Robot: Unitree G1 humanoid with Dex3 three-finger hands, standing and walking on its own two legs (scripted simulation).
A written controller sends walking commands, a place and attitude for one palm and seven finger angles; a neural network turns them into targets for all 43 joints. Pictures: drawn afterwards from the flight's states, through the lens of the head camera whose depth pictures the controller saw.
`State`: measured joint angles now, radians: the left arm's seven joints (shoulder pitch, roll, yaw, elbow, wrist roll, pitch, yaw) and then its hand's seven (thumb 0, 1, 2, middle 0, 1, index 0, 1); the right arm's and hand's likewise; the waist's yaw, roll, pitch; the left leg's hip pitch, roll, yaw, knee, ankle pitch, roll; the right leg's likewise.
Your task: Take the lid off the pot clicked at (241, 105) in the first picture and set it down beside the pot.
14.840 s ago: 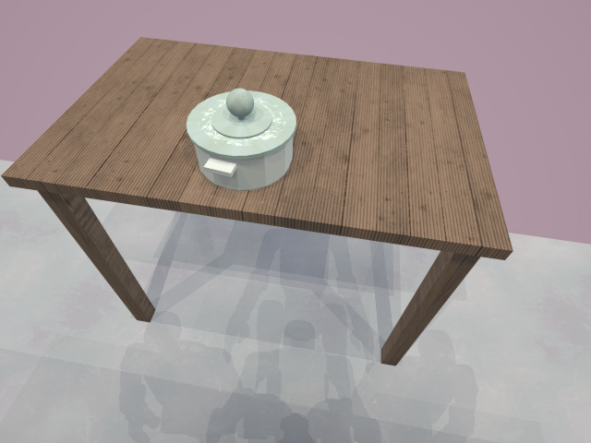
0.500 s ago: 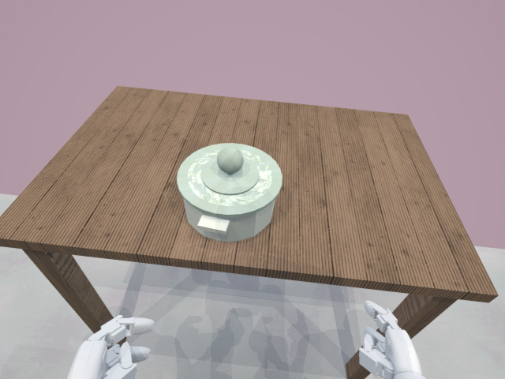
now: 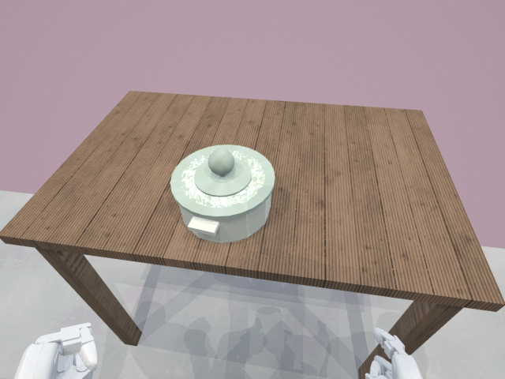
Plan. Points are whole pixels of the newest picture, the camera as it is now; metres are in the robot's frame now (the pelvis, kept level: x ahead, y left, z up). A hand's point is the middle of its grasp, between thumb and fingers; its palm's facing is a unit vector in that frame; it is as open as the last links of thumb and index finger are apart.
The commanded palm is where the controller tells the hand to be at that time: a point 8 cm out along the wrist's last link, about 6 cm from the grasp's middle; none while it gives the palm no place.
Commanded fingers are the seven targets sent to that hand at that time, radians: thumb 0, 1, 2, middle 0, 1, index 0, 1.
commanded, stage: raise the hand higher, near the body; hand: left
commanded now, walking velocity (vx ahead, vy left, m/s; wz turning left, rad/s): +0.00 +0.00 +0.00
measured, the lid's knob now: (221, 162) +0.47 +0.11 +0.10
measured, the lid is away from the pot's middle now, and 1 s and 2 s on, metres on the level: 0.00 0.00 0.00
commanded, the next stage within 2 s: reach forward and open the fingers in 0.62 s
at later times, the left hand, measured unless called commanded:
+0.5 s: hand (95, 315) +0.17 +0.24 +0.07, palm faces +0.28 -0.86 -0.42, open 3.1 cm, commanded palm +0.13 +0.27 +0.11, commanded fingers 0.00 0.90 0.90 -1.30 -1.50 -1.30 -1.50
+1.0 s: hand (74, 284) +0.20 +0.27 +0.10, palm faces -0.06 -0.13 -0.99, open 2.9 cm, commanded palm +0.18 +0.26 +0.16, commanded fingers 0.00 0.42 1.14 -1.12 -0.97 -1.12 -0.97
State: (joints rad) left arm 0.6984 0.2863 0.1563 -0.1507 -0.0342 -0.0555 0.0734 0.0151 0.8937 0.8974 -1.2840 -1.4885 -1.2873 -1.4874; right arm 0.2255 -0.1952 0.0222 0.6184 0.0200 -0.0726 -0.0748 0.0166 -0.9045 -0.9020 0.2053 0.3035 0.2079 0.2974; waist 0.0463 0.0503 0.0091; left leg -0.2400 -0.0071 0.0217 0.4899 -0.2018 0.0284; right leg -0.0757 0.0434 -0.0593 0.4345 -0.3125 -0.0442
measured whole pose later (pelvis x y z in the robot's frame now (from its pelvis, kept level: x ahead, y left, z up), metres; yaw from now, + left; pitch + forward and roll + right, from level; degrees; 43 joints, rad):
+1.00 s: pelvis +0.00 +0.02 +0.00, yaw -2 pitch +1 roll +0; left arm 0.49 0.61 0.09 -0.44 0.71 0.14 0.01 0.01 0.70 0.97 -1.22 -1.29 -1.22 -1.28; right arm 0.11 -0.28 0.02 0.51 0.04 0.18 -0.01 0.02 -0.91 -0.90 0.20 0.30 0.21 0.30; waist 0.07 0.12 -0.01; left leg -0.33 -0.01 0.07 0.52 -0.22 0.05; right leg -0.20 0.03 -0.02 0.51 -0.33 -0.03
